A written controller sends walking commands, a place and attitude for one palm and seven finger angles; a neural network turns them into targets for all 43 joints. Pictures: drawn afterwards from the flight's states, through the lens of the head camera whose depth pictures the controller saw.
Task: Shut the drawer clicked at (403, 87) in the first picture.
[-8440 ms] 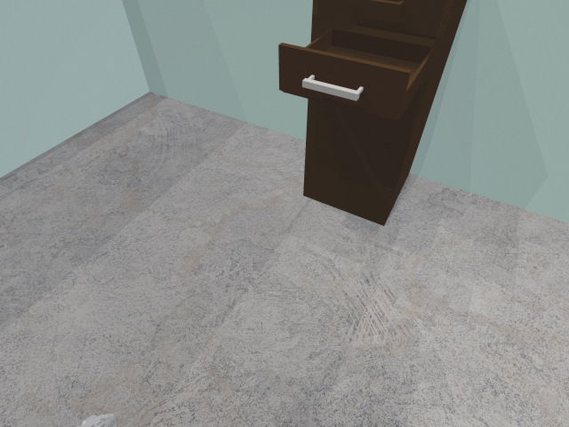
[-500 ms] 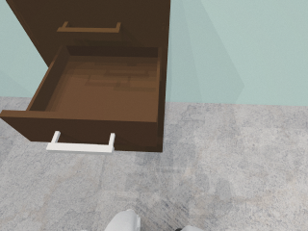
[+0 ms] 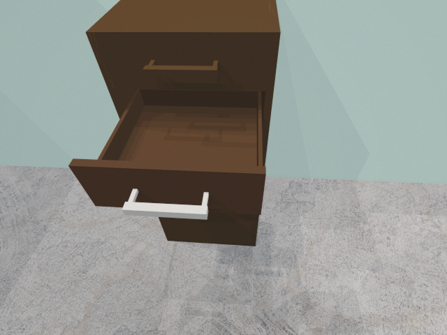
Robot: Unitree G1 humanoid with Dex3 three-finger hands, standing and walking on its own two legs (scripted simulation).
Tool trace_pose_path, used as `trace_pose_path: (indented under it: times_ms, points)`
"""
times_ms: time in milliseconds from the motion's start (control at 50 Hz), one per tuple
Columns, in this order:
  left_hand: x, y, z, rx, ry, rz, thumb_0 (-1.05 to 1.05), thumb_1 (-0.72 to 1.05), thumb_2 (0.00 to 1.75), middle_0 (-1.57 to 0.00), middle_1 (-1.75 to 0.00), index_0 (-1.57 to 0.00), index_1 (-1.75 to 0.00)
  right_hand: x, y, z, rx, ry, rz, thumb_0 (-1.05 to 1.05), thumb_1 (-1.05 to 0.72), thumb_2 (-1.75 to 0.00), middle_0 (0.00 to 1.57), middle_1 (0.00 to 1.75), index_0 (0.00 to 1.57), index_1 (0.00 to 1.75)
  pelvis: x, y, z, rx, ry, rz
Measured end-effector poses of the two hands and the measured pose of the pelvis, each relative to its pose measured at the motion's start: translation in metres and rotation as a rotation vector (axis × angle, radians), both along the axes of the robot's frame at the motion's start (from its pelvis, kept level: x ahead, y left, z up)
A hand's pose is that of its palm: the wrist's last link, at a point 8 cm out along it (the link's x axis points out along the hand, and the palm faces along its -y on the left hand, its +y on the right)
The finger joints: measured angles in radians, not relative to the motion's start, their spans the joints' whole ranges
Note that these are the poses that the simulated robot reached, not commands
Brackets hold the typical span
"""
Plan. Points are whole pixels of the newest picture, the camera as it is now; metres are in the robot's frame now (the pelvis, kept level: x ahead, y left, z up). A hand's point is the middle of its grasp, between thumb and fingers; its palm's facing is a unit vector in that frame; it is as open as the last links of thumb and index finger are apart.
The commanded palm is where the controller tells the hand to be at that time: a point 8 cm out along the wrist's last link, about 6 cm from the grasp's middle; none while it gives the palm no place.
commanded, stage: come to a stop and stand still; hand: left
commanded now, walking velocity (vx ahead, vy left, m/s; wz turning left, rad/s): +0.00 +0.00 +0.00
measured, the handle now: (167, 202) +0.36 +0.15 +0.02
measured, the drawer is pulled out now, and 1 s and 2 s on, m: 0.28 0.28 0.27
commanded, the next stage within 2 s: look again from close up in 0.10 s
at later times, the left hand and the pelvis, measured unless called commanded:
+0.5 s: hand out of the picture +0.01 +0.16 -0.16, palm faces +0.04 -0.98 -0.19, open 7.3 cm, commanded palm none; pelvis +0.00 -0.01 +0.01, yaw +0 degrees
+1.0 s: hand (142, 270) +0.22 +0.17 +0.00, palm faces +0.30 -0.95 -0.11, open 7.0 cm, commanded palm +0.12 +0.20 -0.04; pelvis +0.05 -0.02 -0.01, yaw +5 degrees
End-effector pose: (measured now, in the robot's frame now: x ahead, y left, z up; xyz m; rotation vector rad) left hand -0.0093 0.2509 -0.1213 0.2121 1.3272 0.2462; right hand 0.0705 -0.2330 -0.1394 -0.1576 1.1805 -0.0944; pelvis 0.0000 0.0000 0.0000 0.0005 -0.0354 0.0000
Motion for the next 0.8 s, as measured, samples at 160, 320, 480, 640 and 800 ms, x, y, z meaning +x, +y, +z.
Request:
trace_pose_path:
  times_ms: [160,320,480,640,800]
  points:
    - [-0.026,-0.022,-0.012,-0.077,0.084,0.012,0.0,0.91,0.9,-0.2,-0.3,-0.2,-0.3,-0.034,-0.015,0.004,-0.048,0.066,-0.051,0.0,-0.91,-0.9,0.2,0.3,0.2,0.3,-0.001,0.0,0.002,-0.001,0.007,0.001]
    - [0.01,-0.036,-0.019,-0.127,-0.006,-0.025,0.0,0.91,0.9,-0.2,-0.3,-0.2,-0.3,-0.065,-0.006,0.006,-0.047,0.143,-0.071,0.0,-0.91,-0.9,0.2,0.3,0.2,0.3,-0.001,-0.001,0.004,-0.004,-0.003,0.0]
    - [0.014,-0.039,-0.013,-0.102,-0.014,-0.021,0.0,0.92,0.9,-0.2,-0.3,-0.2,-0.3,-0.052,0.0,0.002,-0.002,0.131,-0.064,0.0,-0.91,-0.9,0.2,0.3,0.2,0.3,0.001,-0.009,0.006,0.004,0.004,0.003]
    - [0.012,-0.046,-0.012,-0.101,0.025,-0.024,0.0,0.91,0.9,-0.19,-0.3,-0.2,-0.3,-0.04,-0.006,0.002,0.0,0.102,-0.074,0.0,-0.91,-0.9,0.2,0.3,0.2,0.3,0.011,-0.014,0.007,0.004,0.005,-0.001]
    - [0.027,-0.054,-0.012,-0.111,0.024,-0.025,0.0,0.91,0.9,-0.2,-0.3,-0.2,-0.3,-0.039,-0.013,0.005,-0.011,0.147,-0.077,0.0,-0.91,-0.9,0.2,0.3,0.2,0.3,0.025,-0.019,0.009,0.007,0.02,-0.001]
